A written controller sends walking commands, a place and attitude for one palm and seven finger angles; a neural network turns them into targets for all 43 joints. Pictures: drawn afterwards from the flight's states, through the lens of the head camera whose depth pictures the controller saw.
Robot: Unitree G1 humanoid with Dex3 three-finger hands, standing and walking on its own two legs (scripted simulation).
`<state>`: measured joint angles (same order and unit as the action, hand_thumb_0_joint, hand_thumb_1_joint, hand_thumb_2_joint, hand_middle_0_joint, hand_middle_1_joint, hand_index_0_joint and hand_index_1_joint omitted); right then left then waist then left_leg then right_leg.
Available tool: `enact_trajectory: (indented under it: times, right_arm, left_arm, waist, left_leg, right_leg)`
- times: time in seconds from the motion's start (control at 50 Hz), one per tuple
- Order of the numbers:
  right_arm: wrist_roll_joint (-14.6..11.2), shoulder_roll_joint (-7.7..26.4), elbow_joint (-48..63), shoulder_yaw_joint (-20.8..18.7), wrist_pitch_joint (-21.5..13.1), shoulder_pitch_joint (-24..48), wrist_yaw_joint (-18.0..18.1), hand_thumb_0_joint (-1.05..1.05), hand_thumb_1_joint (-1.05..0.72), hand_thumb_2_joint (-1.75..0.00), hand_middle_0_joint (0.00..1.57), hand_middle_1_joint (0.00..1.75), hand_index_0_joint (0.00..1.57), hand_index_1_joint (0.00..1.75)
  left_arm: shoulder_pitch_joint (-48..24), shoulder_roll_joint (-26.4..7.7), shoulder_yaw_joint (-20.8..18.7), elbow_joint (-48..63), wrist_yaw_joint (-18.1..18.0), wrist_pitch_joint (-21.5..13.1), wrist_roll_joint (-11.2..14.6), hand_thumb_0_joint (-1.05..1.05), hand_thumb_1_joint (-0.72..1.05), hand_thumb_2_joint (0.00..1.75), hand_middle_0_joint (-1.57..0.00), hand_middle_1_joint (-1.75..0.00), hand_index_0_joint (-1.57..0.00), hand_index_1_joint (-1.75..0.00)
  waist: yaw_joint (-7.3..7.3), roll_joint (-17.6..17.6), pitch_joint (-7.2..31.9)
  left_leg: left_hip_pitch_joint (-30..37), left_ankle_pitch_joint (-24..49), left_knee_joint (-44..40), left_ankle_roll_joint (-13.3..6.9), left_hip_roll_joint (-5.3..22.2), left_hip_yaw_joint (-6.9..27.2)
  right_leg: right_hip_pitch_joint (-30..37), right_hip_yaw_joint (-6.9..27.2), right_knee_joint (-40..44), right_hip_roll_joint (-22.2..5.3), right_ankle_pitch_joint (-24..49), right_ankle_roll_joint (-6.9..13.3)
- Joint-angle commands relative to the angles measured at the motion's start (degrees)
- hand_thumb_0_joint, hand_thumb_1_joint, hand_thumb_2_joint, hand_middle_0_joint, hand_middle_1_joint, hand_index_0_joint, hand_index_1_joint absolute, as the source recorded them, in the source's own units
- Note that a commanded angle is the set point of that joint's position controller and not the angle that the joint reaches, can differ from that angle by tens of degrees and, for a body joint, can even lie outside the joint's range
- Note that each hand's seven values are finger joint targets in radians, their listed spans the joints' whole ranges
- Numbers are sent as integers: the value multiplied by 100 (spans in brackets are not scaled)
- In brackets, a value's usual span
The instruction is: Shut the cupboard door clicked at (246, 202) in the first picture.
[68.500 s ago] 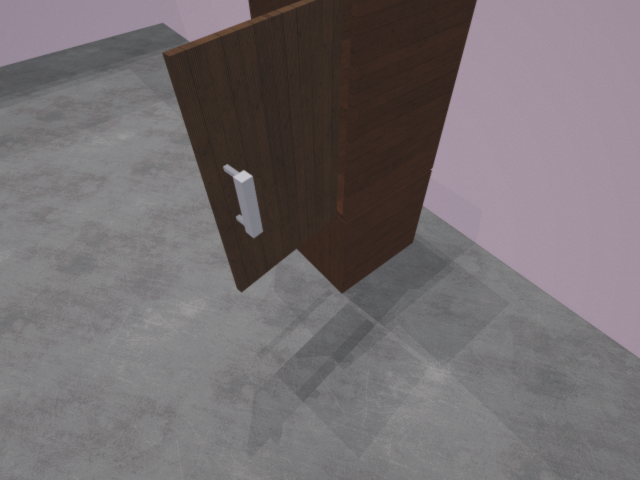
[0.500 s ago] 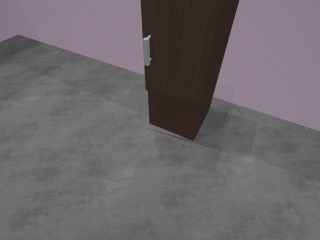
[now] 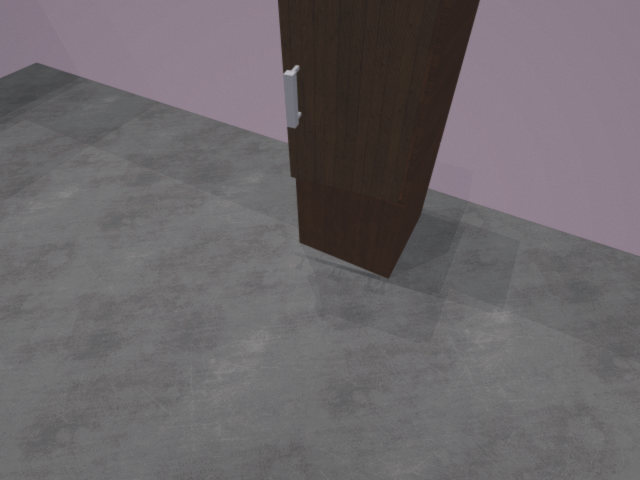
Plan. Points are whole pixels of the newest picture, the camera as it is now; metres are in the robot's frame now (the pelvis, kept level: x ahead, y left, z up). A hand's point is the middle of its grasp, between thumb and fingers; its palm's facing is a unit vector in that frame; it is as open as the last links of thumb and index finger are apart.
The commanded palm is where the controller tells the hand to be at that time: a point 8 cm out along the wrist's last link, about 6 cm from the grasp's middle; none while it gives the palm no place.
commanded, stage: look to check the result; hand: left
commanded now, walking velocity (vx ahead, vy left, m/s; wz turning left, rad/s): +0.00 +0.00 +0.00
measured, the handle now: (294, 96) +1.02 +0.12 -0.05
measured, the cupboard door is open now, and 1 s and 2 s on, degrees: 8 8 8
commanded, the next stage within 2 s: walk to a spot facing it in 0.12 s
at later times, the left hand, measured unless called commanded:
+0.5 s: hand out of the picture +0.05 +0.21 -0.18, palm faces +0.11 -0.96 -0.26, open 7.4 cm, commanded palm none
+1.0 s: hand out of the picture +0.07 +0.22 -0.16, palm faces +0.41 -0.87 -0.28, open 7.4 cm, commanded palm none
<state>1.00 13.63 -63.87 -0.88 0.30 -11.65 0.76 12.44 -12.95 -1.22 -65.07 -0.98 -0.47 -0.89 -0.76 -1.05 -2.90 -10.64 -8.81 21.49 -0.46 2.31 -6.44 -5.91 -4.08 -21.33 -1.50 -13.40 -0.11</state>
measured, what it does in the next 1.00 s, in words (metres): steps on the spot, turning left: right foot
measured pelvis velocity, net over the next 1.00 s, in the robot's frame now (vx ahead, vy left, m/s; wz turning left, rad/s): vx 0.06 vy -0.01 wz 0.44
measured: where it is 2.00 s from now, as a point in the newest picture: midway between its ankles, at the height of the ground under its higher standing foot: (253, 474)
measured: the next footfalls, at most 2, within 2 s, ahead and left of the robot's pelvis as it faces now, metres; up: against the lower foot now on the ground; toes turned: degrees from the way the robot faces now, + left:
right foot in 0.94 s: +0.15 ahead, -0.10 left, +0.00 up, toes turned +22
left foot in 1.36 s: +0.18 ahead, +0.24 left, +0.00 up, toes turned +49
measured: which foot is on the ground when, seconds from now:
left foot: down 0.00-0.94, up 0.96-1.00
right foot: down 0.00-0.58, up 0.60-0.92, down 0.94-1.00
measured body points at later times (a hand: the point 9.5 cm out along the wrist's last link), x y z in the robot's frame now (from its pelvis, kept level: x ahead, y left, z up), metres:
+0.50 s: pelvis +0.01 +0.00 -0.01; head +0.04 +0.00 +0.44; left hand +0.05 +0.26 -0.16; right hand +0.08 -0.26 -0.16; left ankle +0.02 +0.11 -0.73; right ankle -0.02 -0.12 -0.75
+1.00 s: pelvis +0.06 -0.01 -0.01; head +0.10 -0.01 +0.43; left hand +0.05 +0.27 -0.14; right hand +0.17 -0.24 -0.17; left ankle +0.02 +0.11 -0.71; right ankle +0.11 -0.12 -0.75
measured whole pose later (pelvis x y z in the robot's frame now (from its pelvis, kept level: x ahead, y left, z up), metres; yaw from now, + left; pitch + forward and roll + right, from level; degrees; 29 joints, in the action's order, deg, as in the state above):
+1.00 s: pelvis +0.06 -0.01 -0.01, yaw +25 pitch +1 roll +0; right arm 2.0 12.8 -56.6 -4.2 2.6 -17.9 -0.5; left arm 10.9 -12.1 -3.8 -50.3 0.0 -1.2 -1.9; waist -2.0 -1.7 -2.6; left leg -26.2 -24.7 51.1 -1.0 -4.1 5.2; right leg -16.0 -3.0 -31.6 -2.4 -16.8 -0.1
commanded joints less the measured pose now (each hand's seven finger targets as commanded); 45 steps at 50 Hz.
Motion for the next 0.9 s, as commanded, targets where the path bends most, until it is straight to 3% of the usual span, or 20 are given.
enact_trajectory:
  times: [0.0,0.24,0.3,0.36,0.38,0.44,0.46,0.48,0.5,0.52,0.54,0.56,0.58,0.6,0.62,0.68,0.78,0.84,0.86,0.88]
  right_arm:
    - [-23,888,212,-141,-89,24,60,0,-90,-90,20,30,20,30]
    - [-18,1104,267,-119,-94,311,41,0,-90,-90,20,30,20,30]
    - [-13,599,301,-35,5,113,20,0,-90,-90,20,30,20,30]
    - [-7,586,459,-94,90,101,2,0,-90,-90,20,30,20,30]
    - [-7,581,542,-125,112,122,-9,0,-90,-90,20,30,20,30]
    - [7,483,823,-235,209,202,-21,0,-90,-90,20,30,20,30]
    - [-11,451,912,-262,221,194,-37,0,-90,-90,20,30,20,30]
    - [-29,443,988,-268,216,105,-66,0,-90,-90,20,30,20,30]
    - [-28,386,1001,-267,207,3,-95,0,-90,-90,20,30,20,30]
    - [-4,429,986,-273,185,-270,-109,0,-90,-90,20,30,20,30]
    - [59,711,968,-322,141,-593,-110,0,-90,-90,20,30,20,30]
    - [133,1254,957,-458,125,-884,-75,0,-90,-90,20,30,20,30]
    - [120,1296,862,-461,131,-1170,-30,0,-90,-90,20,30,20,30]
    - [132,1272,928,-465,110,-1104,8,0,-90,-90,20,30,20,30]
    - [131,1141,1026,-438,75,-869,29,0,-90,-90,20,30,20,30]
    - [106,952,1129,-392,-49,-624,56,0,-90,-90,20,30,20,30]
    - [102,989,1076,-468,-70,-748,29,0,-90,-90,20,30,20,30]
    - [112,991,1132,-508,-25,-548,-5,0,-90,-90,20,30,20,30]
    - [97,974,1167,-529,-9,-414,-12,0,-90,-90,20,30,20,30]
    - [57,915,1229,-523,-3,-196,-22,0,-90,-90,20,30,20,30]
  left_arm:
    - [81,-974,-141,245,-28,-94,-1,0,90,90,-20,-30,-20,-30]
    - [-178,-1174,-153,289,-9,-103,9,0,90,90,-20,-30,-20,-30]
    - [95,-809,-135,303,-67,12,18,0,90,90,-20,-30,-20,-30]
    - [221,-979,-245,453,-94,73,3,0,90,90,-20,-30,-20,-30]
    - [263,-1036,-297,521,-106,88,-12,0,90,90,-20,-30,-20,-30]
    - [280,-1093,-396,782,-135,103,-69,0,90,90,-20,-30,-20,-30]
    - [162,-1101,-424,880,-144,105,-104,0,90,90,-20,-30,-20,-30]
    - [12,-1114,-455,988,-147,106,-117,0,90,90,-20,-30,-20,-30]
    - [-87,-1142,-469,1085,-136,105,-104,0,90,90,-20,-30,-20,-30]
    - [-98,-1125,-471,1141,-112,112,-60,0,90,90,-20,-30,-20,-30]
    - [67,-949,-453,1231,-77,148,-8,0,90,90,-20,-30,-20,-30]
    - [70,-577,-387,1421,-49,176,37,0,90,90,-20,-30,-20,-30]
    - [-350,-689,-351,1604,-73,232,-51,0,90,90,-20,-30,-20,-30]
    - [-525,-592,-383,1659,-46,223,-63,0,90,90,-20,-30,-20,-30]
    - [-566,-576,-392,1653,-2,175,-66,0,90,90,-20,-30,-20,-30]
    - [-380,-469,-389,1608,118,55,-62,0,90,90,-20,-30,-20,-30]
    - [-398,-369,-359,1772,169,-13,-72,0,90,90,-20,-30,-20,-30]
    - [-110,-361,-373,1740,178,-10,-68,0,90,90,-20,-30,-20,-30]
    - [143,-389,-399,1662,178,-19,-71,0,90,90,-20,-30,-20,-30]
    - [602,-536,-456,1541,170,-51,-83,0,90,90,-20,-30,-20,-30]
  waist:
    - [29,117,94]
    - [31,75,193]
    - [68,116,245]
    - [124,492,236]
    - [156,644,232]
    - [204,1111,10]
    - [153,1112,-84]
    - [55,971,-61]
    - [-25,883,-78]
    - [-145,635,99]
    - [-244,-396,290]
    - [-339,-1910,305]
    - [-508,-1402,325]
    - [-434,-1102,286]
    - [-339,-841,117]
    - [-160,-538,293]
    - [-200,-556,423]
    - [-46,-713,304]
    - [97,-678,279]
    - [374,-469,311]
  left_leg:
    - [360,356,-398,-92,554,691]
    - [412,691,-399,-52,560,747]
    - [136,1019,-49,18,477,711]
    - [-381,893,601,81,240,587]
    - [-552,754,966,108,140,507]
    - [-1365,-1662,2658,149,35,427]
    - [-1433,-1974,2804,152,115,462]
    - [-1341,-1943,2503,154,190,512]
    - [-1128,-1543,1862,155,201,414]
    - [-541,-518,1165,114,118,319]
    - [134,973,455,-223,539,1201]
    - [404,1689,-246,-955,1707,3019]
    - [172,28,-633,-1184,1835,3583]
    - [12,-1252,-798,-1147,1746,3709]
    - [-244,-1941,-869,-1087,1572,3589]
    - [-135,-1775,-801,-987,1134,3053]
    - [-20,-2038,-714,-1058,880,3099]
    - [-674,-2385,-659,-918,612,3029]
    - [-1093,-2571,-519,-850,495,2957]
    - [-1875,-2721,-109,-701,231,2704]
  right_leg:
    - [-415,550,606,-565,511,239]
    - [-155,467,624,-633,877,208]
    - [-42,246,248,-765,1162,134]
    - [102,296,57,-1104,1540,336]
    - [131,342,25,-1284,1738,481]
    - [161,498,0,-2048,2668,1086]
    - [44,386,-99,-2182,2758,1141]
    - [-4,223,-340,-2169,2880,1043]
    - [-23,-60,-693,-2017,2933,846]
    - [-298,-346,-1221,-1774,2661,534]
    - [-1061,-644,-2133,-1193,1297,61]
    - [-2031,-636,-3331,-363,-2125,-309]
    - [-2201,125,-4039,-273,-2490,-177]
    - [-2550,379,-4322,-320,-2112,-137]
    - [-2645,513,-4387,-378,-1651,-127]
    - [-2579,478,-3864,-285,-1059,-168]
    - [-2287,286,-2616,-30,-1102,-202]
    - [-1427,78,-1772,203,-878,-193]
    - [-824,19,-1381,278,-658,-194]
    - [236,72,-691,248,-493,-169]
